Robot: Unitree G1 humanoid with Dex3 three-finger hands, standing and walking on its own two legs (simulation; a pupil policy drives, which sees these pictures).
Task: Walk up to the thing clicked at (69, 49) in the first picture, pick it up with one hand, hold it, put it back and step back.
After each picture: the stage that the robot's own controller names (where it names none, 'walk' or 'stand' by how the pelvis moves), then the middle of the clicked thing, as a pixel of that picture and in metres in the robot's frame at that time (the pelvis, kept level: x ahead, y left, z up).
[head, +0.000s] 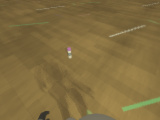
stand; (69, 53) +1.29 +0.42 -0.65
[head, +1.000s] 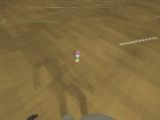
walk; (77, 56) +1.22 +0.17 -0.64
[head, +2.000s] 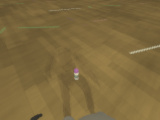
walk; (76, 74) +0.77 +0.17 -0.64
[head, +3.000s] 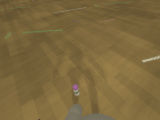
walk; (76, 90) +0.48 +0.22 -0.64
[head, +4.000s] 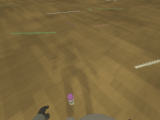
stand; (71, 99) +0.38 +0.20 -0.65
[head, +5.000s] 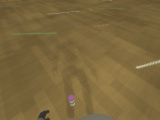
stand; (71, 100) +0.37 +0.19 -0.66
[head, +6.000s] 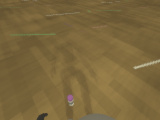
stand; (70, 100) +0.38 +0.20 -0.66
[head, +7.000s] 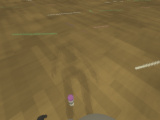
stand; (71, 100) +0.38 +0.20 -0.66
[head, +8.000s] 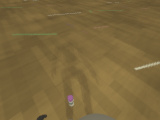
stand; (70, 100) +0.38 +0.20 -0.66
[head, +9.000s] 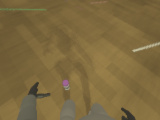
go down; (66, 85) +0.40 +0.21 -0.57
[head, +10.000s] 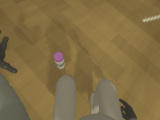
go down; (59, 61) +0.45 +0.24 -0.26
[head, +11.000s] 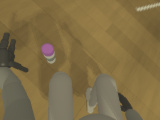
close in; (49, 55) +0.45 +0.27 -0.20
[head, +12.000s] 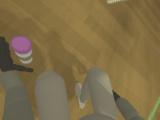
close; (24, 52) +0.43 +0.30 -0.15
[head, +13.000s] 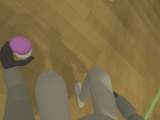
lift; (23, 52) +0.42 +0.30 -0.16
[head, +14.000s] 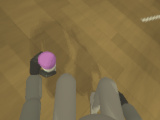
lift; (49, 65) +0.34 +0.27 -0.04
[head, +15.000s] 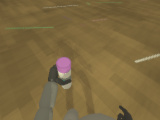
hold; (65, 75) +0.32 +0.15 +0.08
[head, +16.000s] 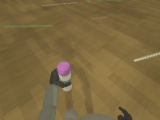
hold; (65, 78) +0.31 +0.16 +0.03
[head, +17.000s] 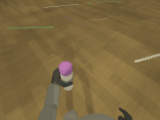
hold; (67, 78) +0.31 +0.15 +0.03
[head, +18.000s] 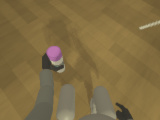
crouch; (57, 61) +0.42 +0.20 -0.04
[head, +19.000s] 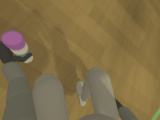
lower; (21, 50) +0.44 +0.30 -0.16
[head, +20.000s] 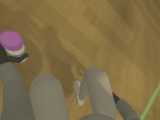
lower; (16, 50) +0.44 +0.30 -0.16
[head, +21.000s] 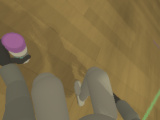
lower; (19, 51) +0.43 +0.30 -0.16
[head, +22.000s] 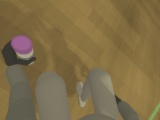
lower; (26, 53) +0.41 +0.29 -0.16
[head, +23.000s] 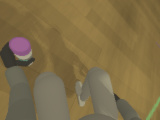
rest; (24, 54) +0.41 +0.29 -0.16
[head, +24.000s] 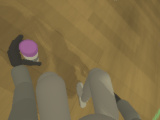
withdraw; (31, 55) +0.42 +0.27 -0.16
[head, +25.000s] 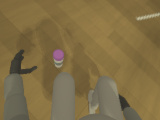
walk; (58, 59) +0.43 +0.24 -0.22
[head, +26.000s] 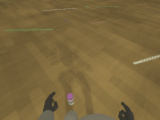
stand; (70, 99) +0.37 +0.17 -0.58
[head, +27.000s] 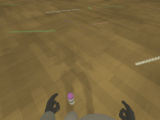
stand; (71, 99) +0.38 +0.19 -0.60
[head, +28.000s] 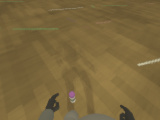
stand; (72, 97) +0.38 +0.18 -0.61
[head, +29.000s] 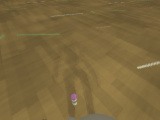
walk; (74, 99) +0.40 +0.17 -0.65
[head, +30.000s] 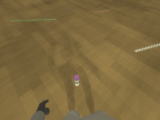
walk; (76, 80) +0.55 +0.15 -0.63
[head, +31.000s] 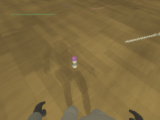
walk; (74, 62) +0.87 +0.22 -0.63
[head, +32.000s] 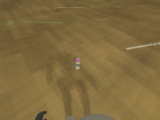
stand; (77, 63) +1.01 +0.19 -0.65
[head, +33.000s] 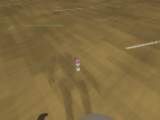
stand; (78, 65) +1.00 +0.19 -0.66
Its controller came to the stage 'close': yes
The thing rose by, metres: 0.68
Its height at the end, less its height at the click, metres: +0.00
